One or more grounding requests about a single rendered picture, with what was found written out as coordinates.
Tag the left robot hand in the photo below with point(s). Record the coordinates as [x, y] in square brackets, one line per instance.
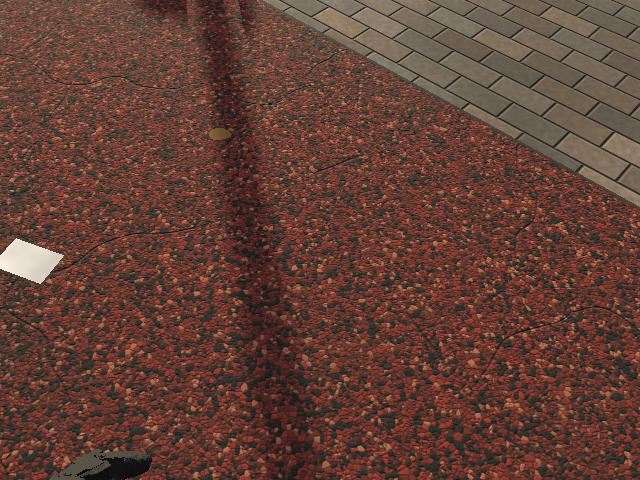
[97, 465]

